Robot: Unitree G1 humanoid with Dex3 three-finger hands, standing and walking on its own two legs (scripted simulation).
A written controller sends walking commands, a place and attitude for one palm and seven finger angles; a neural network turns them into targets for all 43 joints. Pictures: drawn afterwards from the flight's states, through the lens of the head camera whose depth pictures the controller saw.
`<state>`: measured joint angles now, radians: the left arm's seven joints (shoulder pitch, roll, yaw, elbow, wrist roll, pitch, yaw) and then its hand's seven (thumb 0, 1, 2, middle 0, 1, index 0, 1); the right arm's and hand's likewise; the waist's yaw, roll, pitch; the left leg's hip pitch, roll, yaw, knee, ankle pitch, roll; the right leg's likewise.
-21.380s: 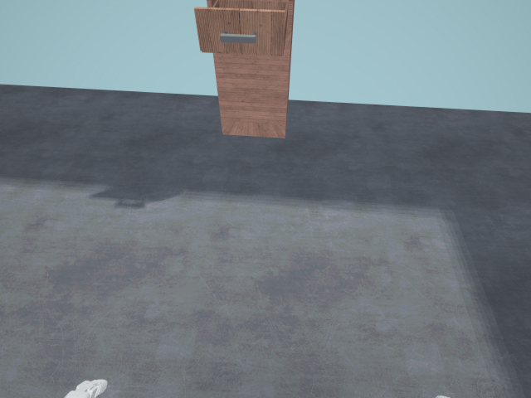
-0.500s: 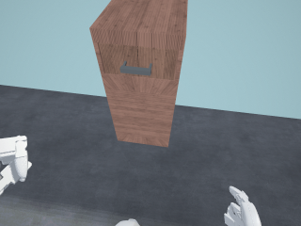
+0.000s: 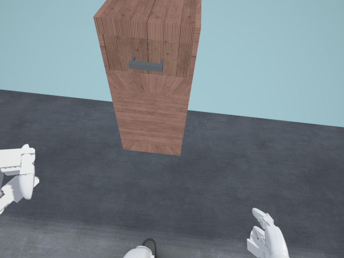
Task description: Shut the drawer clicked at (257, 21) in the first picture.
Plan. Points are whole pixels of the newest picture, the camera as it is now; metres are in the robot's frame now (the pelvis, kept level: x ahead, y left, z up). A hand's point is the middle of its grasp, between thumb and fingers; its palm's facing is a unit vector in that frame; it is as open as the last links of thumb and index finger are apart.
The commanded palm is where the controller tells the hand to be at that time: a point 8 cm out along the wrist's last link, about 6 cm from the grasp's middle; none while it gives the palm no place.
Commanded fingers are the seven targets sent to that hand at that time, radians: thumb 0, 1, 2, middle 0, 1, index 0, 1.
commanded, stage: step back with the hand held close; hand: left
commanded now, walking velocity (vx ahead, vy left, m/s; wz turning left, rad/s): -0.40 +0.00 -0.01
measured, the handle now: (146, 62) +0.81 +0.15 -0.02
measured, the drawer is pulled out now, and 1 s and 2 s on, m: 0.00 0.00 0.00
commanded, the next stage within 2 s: stop stepping back and stand still in 0.14 s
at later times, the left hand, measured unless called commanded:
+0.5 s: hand out of the picture +0.13 +0.24 +0.18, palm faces +0.28 -0.84 -0.46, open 3.2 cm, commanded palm +0.09 +0.29 +0.19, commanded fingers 0.00 0.90 0.90 -1.40 -1.60 -1.40 -1.60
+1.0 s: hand out of the picture +0.13 +0.26 +0.16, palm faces +0.33 -0.82 -0.46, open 3.2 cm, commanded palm +0.08 +0.29 +0.19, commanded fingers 0.00 0.90 0.90 -1.40 -1.60 -1.40 -1.60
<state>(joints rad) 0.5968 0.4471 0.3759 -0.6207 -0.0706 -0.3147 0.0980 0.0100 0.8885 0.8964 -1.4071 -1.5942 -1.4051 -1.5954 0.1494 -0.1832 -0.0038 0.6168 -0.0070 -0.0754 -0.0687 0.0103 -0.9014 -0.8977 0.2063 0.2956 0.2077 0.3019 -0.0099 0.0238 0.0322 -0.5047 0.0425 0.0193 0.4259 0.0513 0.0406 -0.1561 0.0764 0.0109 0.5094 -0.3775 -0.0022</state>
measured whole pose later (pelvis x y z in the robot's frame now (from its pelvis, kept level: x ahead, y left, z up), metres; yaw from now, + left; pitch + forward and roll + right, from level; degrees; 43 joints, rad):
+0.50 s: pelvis -0.06 +0.02 +0.01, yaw -4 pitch +2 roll -1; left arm 0.70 0.44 0.38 -0.67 -0.05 -0.22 0.13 0.01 0.89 0.90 -1.41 -1.59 -1.41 -1.60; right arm 0.23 -0.18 0.01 0.62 -0.01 -0.07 -0.07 0.01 -0.90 -0.90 0.21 0.30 0.21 0.30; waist 0.02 -0.03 -0.05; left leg -0.50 -0.02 0.00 0.74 -0.26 -0.01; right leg -0.21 0.04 -0.01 0.51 -0.33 -0.04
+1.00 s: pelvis -0.06 +0.02 +0.01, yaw -2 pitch +0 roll -1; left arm 0.65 0.36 0.35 -0.52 -0.04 -0.20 0.14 0.01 0.89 0.90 -1.41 -1.59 -1.40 -1.60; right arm 0.23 -0.22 0.00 0.65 0.01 -0.09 -0.08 0.01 -0.90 -0.90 0.21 0.30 0.21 0.30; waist 0.00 0.02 0.00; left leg -0.31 -0.01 0.00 0.51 -0.21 0.02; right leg -0.17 0.04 -0.03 0.48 -0.31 -0.03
